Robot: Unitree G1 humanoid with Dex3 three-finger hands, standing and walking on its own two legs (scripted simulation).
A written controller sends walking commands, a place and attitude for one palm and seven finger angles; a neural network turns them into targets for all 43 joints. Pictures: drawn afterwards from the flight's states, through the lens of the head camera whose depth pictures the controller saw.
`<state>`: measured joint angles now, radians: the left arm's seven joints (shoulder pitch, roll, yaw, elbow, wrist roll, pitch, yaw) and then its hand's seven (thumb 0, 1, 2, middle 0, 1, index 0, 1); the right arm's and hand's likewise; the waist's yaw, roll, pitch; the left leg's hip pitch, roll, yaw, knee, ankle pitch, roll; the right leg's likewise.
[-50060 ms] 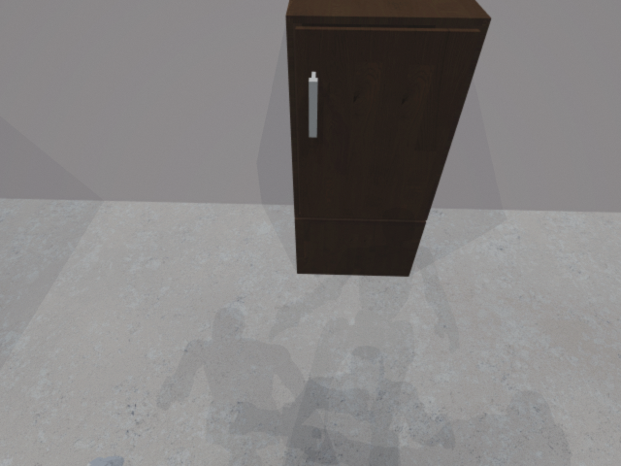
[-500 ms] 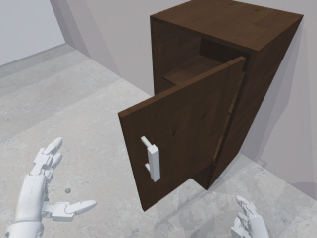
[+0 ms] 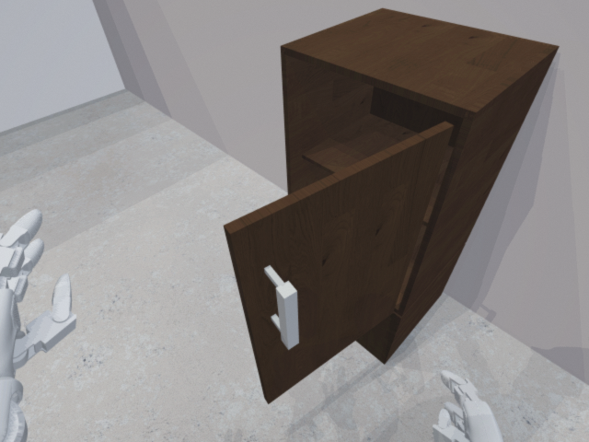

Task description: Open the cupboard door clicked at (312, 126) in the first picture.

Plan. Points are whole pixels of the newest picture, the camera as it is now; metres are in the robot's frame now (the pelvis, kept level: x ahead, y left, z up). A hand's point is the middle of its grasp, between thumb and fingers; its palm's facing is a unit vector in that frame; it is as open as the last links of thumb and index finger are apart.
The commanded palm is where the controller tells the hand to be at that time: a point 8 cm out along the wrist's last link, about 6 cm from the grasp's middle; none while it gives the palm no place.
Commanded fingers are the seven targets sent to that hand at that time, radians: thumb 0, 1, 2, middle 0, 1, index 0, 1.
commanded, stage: draw the hand back to the body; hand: left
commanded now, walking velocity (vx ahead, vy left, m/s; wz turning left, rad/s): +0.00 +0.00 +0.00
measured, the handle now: (281, 308) +0.31 +0.07 +0.00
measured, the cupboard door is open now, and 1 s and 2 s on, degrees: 80 80 80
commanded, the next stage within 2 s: step back with the hand held close in 0.30 s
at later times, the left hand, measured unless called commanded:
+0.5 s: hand (73, 318) +0.18 +0.25 +0.16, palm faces +0.46 -0.78 -0.43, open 7.4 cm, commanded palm +0.13 +0.28 +0.17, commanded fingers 0.00 0.90 0.90 -0.20 -0.30 -0.20 -0.30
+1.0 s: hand (30, 375) +0.13 +0.27 +0.15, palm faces +0.37 -0.77 -0.52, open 7.4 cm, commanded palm +0.07 +0.31 +0.17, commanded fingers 0.00 0.90 0.90 -0.20 -0.30 -0.20 -0.30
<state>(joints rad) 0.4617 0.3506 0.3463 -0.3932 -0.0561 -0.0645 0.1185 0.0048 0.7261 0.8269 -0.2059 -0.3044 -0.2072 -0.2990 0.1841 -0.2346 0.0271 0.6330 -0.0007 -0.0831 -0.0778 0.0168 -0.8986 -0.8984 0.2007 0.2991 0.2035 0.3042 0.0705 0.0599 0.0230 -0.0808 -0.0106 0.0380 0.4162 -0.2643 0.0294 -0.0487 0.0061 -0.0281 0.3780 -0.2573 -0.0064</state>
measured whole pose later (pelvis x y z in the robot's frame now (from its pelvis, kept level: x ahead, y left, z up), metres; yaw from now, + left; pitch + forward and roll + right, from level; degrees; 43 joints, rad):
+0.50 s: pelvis -0.01 -0.02 +0.00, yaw +0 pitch -4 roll -1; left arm 0.45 0.35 0.36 -0.37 -0.05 -0.12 0.11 0.01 0.89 0.90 -0.21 -0.30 -0.22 -0.30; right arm 0.18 -0.23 0.02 0.64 0.01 -0.08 -0.08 0.02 -0.90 -0.90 0.20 0.30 0.20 0.30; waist 0.06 0.08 0.03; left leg -0.11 0.02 0.02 0.42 -0.24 0.01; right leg -0.07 0.03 -0.04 0.36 -0.23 -0.03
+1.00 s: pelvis -0.08 +0.01 -0.01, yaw -1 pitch +0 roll -1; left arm 0.57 0.42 0.41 -0.50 -0.03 -0.18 0.15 0.01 0.89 0.90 -0.22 -0.31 -0.22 -0.30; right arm 0.19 -0.24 -0.01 0.55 0.02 -0.02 -0.10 0.02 -0.90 -0.90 0.20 0.30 0.20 0.30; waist 0.00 0.02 0.04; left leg -0.33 0.00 0.06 0.51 -0.18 0.05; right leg -0.30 0.01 -0.01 0.47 -0.17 0.01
